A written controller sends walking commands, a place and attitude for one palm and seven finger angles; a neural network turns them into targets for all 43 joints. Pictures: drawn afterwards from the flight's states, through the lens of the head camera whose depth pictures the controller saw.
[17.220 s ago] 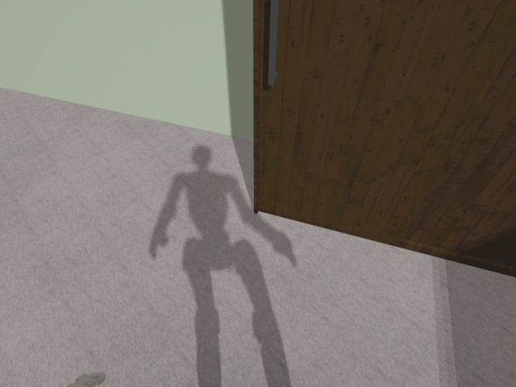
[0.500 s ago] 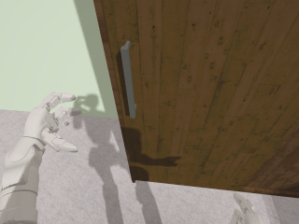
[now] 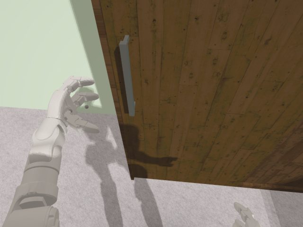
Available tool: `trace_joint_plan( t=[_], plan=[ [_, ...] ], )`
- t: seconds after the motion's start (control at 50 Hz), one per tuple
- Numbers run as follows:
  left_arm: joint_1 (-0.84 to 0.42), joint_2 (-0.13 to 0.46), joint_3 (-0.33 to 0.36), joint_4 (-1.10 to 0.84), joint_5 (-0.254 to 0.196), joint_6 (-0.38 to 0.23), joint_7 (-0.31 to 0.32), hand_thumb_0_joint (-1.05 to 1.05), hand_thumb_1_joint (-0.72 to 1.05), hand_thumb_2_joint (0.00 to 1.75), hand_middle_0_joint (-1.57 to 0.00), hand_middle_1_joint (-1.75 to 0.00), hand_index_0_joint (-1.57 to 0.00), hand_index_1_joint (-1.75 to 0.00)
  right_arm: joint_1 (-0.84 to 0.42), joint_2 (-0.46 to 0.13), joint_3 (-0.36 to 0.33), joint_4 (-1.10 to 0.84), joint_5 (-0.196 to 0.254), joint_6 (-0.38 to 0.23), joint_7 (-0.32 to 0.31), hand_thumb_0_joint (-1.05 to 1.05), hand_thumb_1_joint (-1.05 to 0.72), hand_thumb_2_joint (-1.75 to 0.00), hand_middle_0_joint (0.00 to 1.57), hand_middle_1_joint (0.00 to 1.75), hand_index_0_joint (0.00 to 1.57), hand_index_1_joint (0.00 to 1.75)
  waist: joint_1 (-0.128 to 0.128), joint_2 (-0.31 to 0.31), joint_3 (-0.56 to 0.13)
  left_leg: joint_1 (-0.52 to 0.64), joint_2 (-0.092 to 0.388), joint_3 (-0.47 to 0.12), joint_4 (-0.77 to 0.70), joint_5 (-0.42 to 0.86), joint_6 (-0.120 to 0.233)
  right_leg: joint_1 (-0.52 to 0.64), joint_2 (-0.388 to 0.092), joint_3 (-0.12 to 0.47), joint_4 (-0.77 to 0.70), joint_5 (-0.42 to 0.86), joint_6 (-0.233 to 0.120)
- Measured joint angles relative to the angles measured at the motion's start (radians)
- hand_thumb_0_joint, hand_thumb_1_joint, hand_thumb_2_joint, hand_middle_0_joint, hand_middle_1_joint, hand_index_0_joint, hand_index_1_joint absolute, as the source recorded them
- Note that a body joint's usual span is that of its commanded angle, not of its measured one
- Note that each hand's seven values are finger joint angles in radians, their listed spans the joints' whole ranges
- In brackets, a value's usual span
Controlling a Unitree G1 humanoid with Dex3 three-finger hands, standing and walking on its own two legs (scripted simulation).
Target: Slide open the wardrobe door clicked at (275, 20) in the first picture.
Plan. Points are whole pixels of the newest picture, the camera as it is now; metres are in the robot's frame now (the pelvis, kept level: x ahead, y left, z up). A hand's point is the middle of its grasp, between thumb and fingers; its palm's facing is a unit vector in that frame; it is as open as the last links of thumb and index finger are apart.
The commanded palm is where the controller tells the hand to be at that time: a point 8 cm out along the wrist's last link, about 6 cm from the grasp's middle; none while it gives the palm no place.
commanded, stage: move the hooked fingers beside the handle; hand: left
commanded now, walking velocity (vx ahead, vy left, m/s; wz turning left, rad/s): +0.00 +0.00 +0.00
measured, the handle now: (129, 80) +0.50 +0.09 +0.12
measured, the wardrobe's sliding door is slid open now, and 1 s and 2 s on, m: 0.00 0.00 0.00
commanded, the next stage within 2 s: none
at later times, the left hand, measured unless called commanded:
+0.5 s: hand (104, 92) +0.44 +0.15 +0.13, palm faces -0.07 -1.00 +0.02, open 13.9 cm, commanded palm +0.42 +0.21 +0.13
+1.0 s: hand (105, 96) +0.43 +0.15 +0.12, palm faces -0.06 -1.00 +0.01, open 14.0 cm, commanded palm +0.41 +0.20 +0.13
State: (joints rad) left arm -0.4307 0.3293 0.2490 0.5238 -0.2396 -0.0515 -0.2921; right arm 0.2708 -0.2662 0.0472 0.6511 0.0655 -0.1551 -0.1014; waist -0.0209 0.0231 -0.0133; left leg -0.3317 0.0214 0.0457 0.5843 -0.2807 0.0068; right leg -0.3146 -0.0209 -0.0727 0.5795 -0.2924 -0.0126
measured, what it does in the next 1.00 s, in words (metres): stands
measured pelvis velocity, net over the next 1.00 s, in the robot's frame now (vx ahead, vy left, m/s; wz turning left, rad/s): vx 0.01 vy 0.00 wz -0.01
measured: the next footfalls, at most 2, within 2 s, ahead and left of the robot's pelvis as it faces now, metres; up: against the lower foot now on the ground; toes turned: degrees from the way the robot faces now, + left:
none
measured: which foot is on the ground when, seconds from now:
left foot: down 0.00-1.00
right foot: down 0.00-1.00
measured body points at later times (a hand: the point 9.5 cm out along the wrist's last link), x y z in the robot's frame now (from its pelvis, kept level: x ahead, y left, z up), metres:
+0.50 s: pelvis +0.00 +0.00 +0.00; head +0.04 +0.00 +0.45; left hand +0.44 +0.21 +0.13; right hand +0.08 -0.26 -0.12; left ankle +0.02 +0.11 -0.73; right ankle +0.01 -0.11 -0.73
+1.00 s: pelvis +0.01 +0.00 +0.00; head +0.03 +0.00 +0.45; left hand +0.43 +0.20 +0.13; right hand +0.11 -0.26 -0.11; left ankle +0.02 +0.11 -0.73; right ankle +0.01 -0.11 -0.73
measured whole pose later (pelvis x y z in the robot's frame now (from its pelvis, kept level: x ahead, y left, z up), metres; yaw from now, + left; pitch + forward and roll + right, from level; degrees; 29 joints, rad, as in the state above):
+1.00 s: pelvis +0.01 +0.00 +0.00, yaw -1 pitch +4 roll +0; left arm -0.60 0.29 0.20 0.75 -0.20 -0.12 -0.20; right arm 0.31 -0.26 0.02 0.65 0.07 -0.05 -0.06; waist -0.05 0.02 -0.05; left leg -0.39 0.03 0.05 0.62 -0.31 0.01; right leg -0.37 -0.01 -0.06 0.60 -0.31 -0.01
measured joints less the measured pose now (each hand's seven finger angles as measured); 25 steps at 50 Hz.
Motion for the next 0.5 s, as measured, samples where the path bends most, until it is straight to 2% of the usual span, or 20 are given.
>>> trace_joint_plan(
  t=[0.2,0.36,0.5],
  plan=[
    [-0.090,0.000,-0.001,0.132,0.020,-0.008,0.036,-0.01,-0.50,0.30,-0.30,-1.20,-0.30,-1.20,0.030,0.001,-0.009,0.009,-0.001,0.040,0.018,0.01,-0.90,-0.89,0.20,0.30,0.20,0.30,-0.026,-0.003,-0.017,-0.021,0.003,0.011,0.004,-0.006,0.001,-0.028,0.003,0.012,0.008,-0.003,0.001],
    [-0.161,0.001,-0.004,0.208,0.038,-0.066,0.060,-0.01,-0.50,0.30,-0.30,-1.20,-0.30,-1.20,0.047,0.003,-0.015,0.021,-0.005,0.057,0.023,0.01,-0.91,-0.89,0.20,0.30,0.20,0.30,-0.035,-0.012,-0.011,-0.047,0.008,0.009,0.021,-0.013,-0.001,-0.051,0.007,0.011,0.019,-0.008,-0.001],
    [-0.263,0.004,-0.011,0.330,0.047,-0.081,0.066,-0.01,-0.50,0.30,-0.30,-1.20,-0.30,-1.20,0.052,0.000,-0.018,0.030,-0.007,0.072,0.033,0.01,-0.91,-0.89,0.20,0.30,0.20,0.30,-0.049,-0.012,-0.021,-0.084,0.008,0.008,0.039,-0.019,0.000,-0.086,0.006,0.009,0.034,-0.012,0.000]
  ],
)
